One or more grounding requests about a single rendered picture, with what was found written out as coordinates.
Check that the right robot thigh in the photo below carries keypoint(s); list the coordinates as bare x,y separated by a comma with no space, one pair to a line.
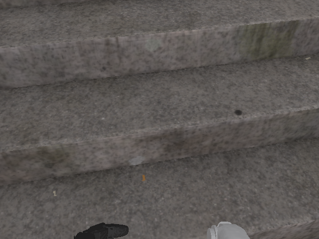
226,231

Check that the left robot hand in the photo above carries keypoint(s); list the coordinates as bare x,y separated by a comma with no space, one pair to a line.
104,231

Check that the robot right shin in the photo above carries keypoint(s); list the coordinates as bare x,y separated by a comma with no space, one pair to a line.
224,222

